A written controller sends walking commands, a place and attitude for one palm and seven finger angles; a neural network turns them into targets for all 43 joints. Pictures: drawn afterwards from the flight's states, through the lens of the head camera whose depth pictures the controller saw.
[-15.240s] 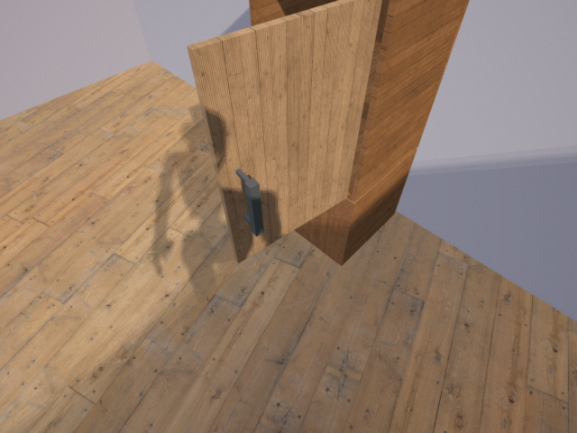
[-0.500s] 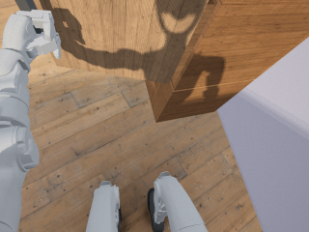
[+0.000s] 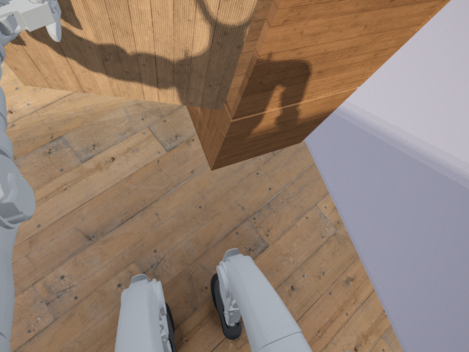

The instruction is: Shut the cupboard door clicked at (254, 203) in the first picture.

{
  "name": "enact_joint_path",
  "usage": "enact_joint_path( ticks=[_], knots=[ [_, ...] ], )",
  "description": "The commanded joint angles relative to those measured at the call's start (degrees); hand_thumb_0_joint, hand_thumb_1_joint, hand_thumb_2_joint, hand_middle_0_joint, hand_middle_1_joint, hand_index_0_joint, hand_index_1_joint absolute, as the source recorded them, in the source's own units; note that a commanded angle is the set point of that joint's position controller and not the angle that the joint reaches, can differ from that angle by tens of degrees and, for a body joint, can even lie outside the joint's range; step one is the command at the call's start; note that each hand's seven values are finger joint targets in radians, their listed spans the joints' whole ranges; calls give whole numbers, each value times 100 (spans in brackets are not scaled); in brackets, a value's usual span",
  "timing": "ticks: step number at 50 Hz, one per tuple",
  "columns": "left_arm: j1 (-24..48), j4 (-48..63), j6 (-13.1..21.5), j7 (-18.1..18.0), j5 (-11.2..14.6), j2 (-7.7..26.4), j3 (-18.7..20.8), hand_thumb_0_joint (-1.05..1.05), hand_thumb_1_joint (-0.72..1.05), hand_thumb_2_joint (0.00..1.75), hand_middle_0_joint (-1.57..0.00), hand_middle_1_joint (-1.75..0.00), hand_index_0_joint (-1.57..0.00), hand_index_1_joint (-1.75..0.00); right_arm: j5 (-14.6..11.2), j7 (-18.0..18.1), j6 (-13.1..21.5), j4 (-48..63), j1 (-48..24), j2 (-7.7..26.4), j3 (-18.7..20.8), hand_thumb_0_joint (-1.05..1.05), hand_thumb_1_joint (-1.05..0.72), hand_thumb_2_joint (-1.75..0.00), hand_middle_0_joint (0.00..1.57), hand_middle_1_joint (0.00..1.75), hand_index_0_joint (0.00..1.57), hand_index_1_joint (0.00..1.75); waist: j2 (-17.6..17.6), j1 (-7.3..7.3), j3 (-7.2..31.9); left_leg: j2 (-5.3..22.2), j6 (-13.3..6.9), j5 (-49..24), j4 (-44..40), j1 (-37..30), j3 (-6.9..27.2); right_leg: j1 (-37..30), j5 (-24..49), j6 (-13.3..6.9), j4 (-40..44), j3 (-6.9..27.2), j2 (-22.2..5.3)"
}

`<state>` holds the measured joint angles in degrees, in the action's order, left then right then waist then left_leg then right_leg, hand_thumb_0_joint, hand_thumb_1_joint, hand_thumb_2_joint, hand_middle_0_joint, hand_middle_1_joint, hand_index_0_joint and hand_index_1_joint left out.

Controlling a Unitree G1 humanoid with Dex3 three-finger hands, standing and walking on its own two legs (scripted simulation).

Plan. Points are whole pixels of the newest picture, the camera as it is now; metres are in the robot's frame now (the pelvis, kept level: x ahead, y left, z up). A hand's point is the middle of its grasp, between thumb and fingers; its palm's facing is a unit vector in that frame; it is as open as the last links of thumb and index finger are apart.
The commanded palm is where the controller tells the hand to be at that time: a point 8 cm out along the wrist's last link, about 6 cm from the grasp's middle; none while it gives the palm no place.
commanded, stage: pull the fist back off the door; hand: left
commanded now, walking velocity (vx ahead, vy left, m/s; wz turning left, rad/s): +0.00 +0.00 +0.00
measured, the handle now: out of the picture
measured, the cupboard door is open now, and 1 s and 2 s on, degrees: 67 66 66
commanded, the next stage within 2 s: draw the hand back to the body in 0.86 s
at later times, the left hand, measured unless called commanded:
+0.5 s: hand (20, 42) +0.55 +0.18 +0.08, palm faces +0.04 -1.00 -0.02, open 3.1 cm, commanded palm +0.51 +0.21 +0.08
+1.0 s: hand (40, 80) +0.50 +0.16 +0.08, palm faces +0.03 -1.00 -0.03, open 3.1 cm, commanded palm +0.46 +0.21 +0.08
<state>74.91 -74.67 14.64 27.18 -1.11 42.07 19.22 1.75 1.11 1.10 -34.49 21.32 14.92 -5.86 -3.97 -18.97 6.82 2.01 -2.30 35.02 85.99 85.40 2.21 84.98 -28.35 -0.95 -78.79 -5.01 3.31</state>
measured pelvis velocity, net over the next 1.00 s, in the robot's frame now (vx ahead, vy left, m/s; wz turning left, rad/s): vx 0.01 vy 0.00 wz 0.06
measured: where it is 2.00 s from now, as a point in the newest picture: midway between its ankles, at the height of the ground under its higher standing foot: (198, 332)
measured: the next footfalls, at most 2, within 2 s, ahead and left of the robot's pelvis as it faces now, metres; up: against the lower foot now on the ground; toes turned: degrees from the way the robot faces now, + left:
none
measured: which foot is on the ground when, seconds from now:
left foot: down 0.00-1.00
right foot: down 0.00-1.00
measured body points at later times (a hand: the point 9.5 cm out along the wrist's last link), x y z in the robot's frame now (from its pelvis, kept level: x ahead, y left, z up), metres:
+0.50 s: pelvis +0.01 -0.01 +0.03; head +0.19 +0.02 +0.45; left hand +0.54 +0.23 +0.08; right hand +0.02 -0.28 -0.07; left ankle +0.03 +0.09 -0.57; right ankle +0.07 -0.11 -0.57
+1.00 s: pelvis +0.01 +0.00 +0.04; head +0.15 +0.03 +0.46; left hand +0.49 +0.21 +0.08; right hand +0.08 -0.25 -0.08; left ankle +0.03 +0.09 -0.57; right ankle +0.07 -0.11 -0.57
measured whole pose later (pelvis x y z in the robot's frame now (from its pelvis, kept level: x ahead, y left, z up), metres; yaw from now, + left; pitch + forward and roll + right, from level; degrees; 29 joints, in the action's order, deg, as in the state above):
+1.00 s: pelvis +0.01 +0.00 +0.04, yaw +4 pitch +27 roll -3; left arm 48.9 -65.4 30.8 6.1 3.6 19.4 15.5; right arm 1.8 -1.8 -2.9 -35.3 16.2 13.4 -1.7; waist -2.5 -9.4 9.1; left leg -0.4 -2.1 33.0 77.3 71.0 0.9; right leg 71.4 -28.4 -0.7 -73.1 -3.4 1.1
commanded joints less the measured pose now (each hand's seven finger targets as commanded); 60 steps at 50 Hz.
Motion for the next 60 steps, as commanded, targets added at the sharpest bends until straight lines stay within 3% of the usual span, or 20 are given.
enact_joint_path(
  ticks=[1,2,3,6,15,21,24,25,28,32,34,39,41,44,46,49,51,54,57,60],
  knots=[
    [2021,1105,150,-1366,506,1532,1336,0,90,90,-130,-150,-130,-150,123,-57,2,421,1504,1142,384,0,-90,-90,20,30,20,30,-907,349,3683,49,-41,-2465,-997,-2032,409,-2514,1616,-76,849,303,1],
    [1962,1299,208,-1720,498,1280,1417,0,90,90,-130,-150,-130,-150,172,-130,-15,402,1552,1085,452,0,-90,-90,20,30,20,30,-695,353,3733,67,-37,-2508,-985,-1998,381,-2622,1697,-41,854,308,-16],
    [1851,1589,411,-2099,382,1186,1454,0,90,90,-130,-150,-130,-150,227,-223,-3,399,1628,1053,474,0,-90,-90,20,30,20,30,-863,445,3844,70,-15,-2650,-1017,-2178,390,-2634,1792,-54,824,288,-3],
    [1780,2111,806,-2354,-299,964,855,0,90,90,-130,-150,-130,-150,214,-421,-120,233,1688,1065,614,0,-90,-90,20,30,20,30,-1212,353,4293,78,16,-2859,-1009,-2660,333,-2712,1972,-49,818,358,-33],
    [1271,2309,1030,-1763,283,607,802,0,90,90,-130,-150,-130,-150,44,-331,-163,126,1477,1029,685,0,-90,-90,20,30,20,30,-976,442,4059,-41,-10,-2475,-1363,-2841,206,-3310,1993,-8,1287,510,-43],
    [383,1758,1205,-1642,464,-150,374,0,90,90,-130,-150,-130,-150,6,-311,-196,95,1281,1017,734,0,-90,-90,20,30,20,30,-516,444,3114,-80,-11,-2098,-1547,-2637,137,-3180,1690,-18,1479,494,-67],
    [251,1998,1391,-1614,553,-441,212,0,90,90,-130,-150,-130,-150,-4,-309,-218,130,1141,1008,787,0,-90,-90,20,30,20,30,-757,569,3215,-113,35,-2240,-1614,-3024,161,-3049,1716,-50,1443,446,-97],
    [119,1970,1425,-1614,596,-609,116,0,90,90,-130,-150,-130,-150,-12,-313,-227,136,1092,1008,805,0,-90,-90,20,30,20,30,-617,541,3181,-118,37,-2250,-1628,-3070,164,-3036,1730,-46,1459,437,-94],
    [-8,2100,1588,-1656,670,-570,206,0,90,90,-130,-150,-130,-150,-28,-293,-259,169,987,1007,819,0,-90,-90,20,30,20,30,-477,628,3112,-155,21,-2212,-1639,-2988,123,-3161,1755,-51,1441,471,-105],
    [-99,2548,1847,-1759,609,-728,56,0,90,90,-130,-150,-130,-150,-39,-287,-300,236,768,992,870,0,-90,-90,20,30,20,30,-694,770,3334,-157,94,-2273,-1735,-3402,190,-3063,1652,-70,1382,423,-130],
    [-23,2649,1927,-1823,626,-1019,-162,0,90,90,-130,-150,-130,-150,-41,-281,-310,208,687,980,888,0,-90,-90,20,30,20,30,-761,722,3319,-146,127,-2349,-1769,-3668,268,-2823,1595,-69,1363,368,-141],
    [-309,2632,1991,-1971,611,-1161,-215,0,90,90,-130,-150,-130,-150,-41,-240,-333,206,524,982,894,0,-90,-90,20,30,20,30,-631,821,3372,-146,183,-2339,-1884,-3863,345,-2772,1470,-86,1343,313,-151],
    [-127,2589,2013,-2038,595,-1336,-334,0,90,90,-130,-150,-130,-150,-25,-229,-333,151,508,965,901,0,-90,-90,20,30,20,30,-507,722,3215,-136,186,-2292,-1889,-3875,378,-2652,1404,-69,1364,287,-146],
    [-143,2372,2048,-2131,556,-1174,-173,0,90,90,-130,-150,-130,-150,-11,-202,-325,142,476,965,880,0,-90,-90,20,30,20,30,-373,762,3149,-166,171,-2148,-1889,-3645,348,-2745,1354,-67,1358,315,-154],
    [-165,2149,2024,-2140,525,-1435,-363,0,90,90,-130,-150,-130,-150,-5,-208,-326,140,450,931,865,0,-90,-90,20,30,20,30,-219,676,2940,-168,158,-1993,-1902,-3507,346,-2669,1250,-59,1375,297,-147],
    [-178,1924,2018,-2144,493,-1226,-190,0,90,90,-130,-150,-130,-150,7,-210,-326,147,463,956,843,0,-90,-90,20,30,20,30,-291,742,2926,-181,160,-1889,-1895,-3386,336,-2636,1152,-77,1348,313,-154],
    [-747,2510,2032,-2098,582,-743,257,0,90,90,-130,-150,-130,-150,-34,-205,-362,373,421,975,857,0,-90,-90,20,30,20,30,-323,1152,3652,-204,178,-2274,-2031,-3681,249,-3348,1517,-104,1373,377,-151],
    [-1747,3515,1817,-1922,780,-987,52,0,90,90,-130,-150,-130,-150,-175,-234,-408,632,330,877,879,0,-90,-90,20,30,20,30,-489,1378,4111,-178,230,-2965,-2303,-4363,170,-3992,2102,-86,1601,369,-128],
    [-2583,4279,1402,-1811,1010,-1203,-120,0,90,90,-130,-150,-130,-150,-327,-172,-438,806,279,824,892,0,-90,-90,20,30,20,30,94,1388,3539,-182,132,-2678,-2692,-4228,55,-4635,2187,-26,2056,390,-108],
    [-3063,4965,1197,-1835,1210,-1354,-209,0,90,90,-130,-150,-130,-150,-394,-50,-357,875,162,782,873,0,-90,-90,20,30,20,30,272,1405,2977,-200,84,-2367,-3061,-4290,-30,-4980,2076,1,2433,386,-118]
  ],
)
